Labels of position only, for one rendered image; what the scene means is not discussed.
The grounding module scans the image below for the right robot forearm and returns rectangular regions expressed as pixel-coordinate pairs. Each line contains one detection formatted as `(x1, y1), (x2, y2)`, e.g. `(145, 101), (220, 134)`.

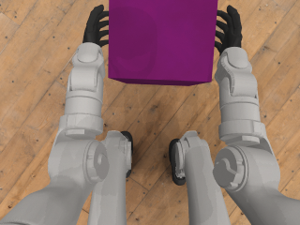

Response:
(214, 47), (277, 160)

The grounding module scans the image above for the right robot hand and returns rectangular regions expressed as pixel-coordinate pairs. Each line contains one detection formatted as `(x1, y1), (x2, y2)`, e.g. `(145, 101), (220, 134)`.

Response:
(214, 5), (243, 56)

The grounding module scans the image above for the left robot upper arm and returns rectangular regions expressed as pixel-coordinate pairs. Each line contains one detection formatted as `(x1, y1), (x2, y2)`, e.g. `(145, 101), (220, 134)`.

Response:
(0, 139), (110, 225)

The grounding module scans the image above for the right robot upper arm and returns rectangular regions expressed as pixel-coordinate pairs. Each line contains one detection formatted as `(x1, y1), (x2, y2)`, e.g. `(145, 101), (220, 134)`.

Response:
(212, 144), (300, 225)

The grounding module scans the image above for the left robot forearm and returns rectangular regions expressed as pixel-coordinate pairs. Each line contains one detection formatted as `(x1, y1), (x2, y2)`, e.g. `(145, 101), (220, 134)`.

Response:
(48, 42), (106, 173)

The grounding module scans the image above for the robot right thigh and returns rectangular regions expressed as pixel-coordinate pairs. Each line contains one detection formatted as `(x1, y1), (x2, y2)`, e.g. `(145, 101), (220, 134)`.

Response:
(175, 136), (232, 225)

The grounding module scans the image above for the left robot shin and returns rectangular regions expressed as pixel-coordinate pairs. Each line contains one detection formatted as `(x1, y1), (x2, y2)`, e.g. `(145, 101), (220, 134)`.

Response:
(101, 130), (128, 171)

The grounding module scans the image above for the left robot hand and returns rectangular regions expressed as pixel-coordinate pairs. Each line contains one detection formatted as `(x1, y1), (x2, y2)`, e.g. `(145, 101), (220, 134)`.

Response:
(82, 4), (109, 48)

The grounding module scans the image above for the carton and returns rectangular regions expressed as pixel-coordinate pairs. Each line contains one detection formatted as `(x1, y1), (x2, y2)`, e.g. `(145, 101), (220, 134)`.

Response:
(108, 0), (218, 86)

